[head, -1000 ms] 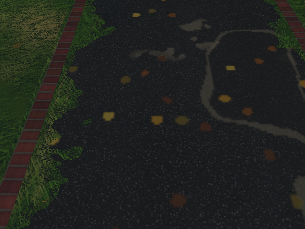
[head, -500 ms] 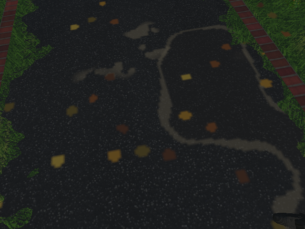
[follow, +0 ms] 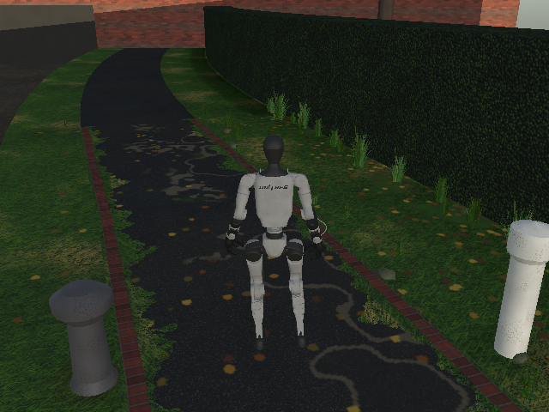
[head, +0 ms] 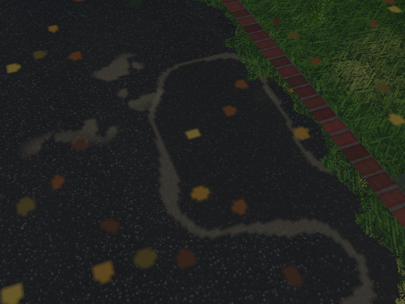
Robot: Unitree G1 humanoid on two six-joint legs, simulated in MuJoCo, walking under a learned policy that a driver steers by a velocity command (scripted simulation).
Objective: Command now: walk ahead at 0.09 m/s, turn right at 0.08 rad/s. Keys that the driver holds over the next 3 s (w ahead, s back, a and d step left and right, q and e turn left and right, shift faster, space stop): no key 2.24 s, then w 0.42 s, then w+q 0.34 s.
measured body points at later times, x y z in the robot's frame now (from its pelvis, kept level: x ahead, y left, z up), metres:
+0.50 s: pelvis +0.05 -0.02 -0.01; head +0.06 -0.02 +0.44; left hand +0.15 +0.23 -0.14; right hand +0.15 -0.28 -0.14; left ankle +0.04 +0.09 -0.74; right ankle +0.05 -0.16 -0.74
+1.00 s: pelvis +0.05 -0.02 +0.00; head +0.06 -0.01 +0.45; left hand +0.09 +0.24 -0.15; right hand +0.10 -0.27 -0.15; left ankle +0.04 +0.09 -0.74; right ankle +0.05 -0.16 -0.74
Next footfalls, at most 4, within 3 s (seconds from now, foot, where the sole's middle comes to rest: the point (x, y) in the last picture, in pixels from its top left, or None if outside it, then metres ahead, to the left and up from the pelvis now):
0.04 right None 0.09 -0.15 -0.78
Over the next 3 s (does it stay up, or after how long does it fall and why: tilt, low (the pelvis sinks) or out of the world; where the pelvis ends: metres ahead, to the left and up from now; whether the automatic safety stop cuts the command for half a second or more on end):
stays up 0.32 -0.05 -0.03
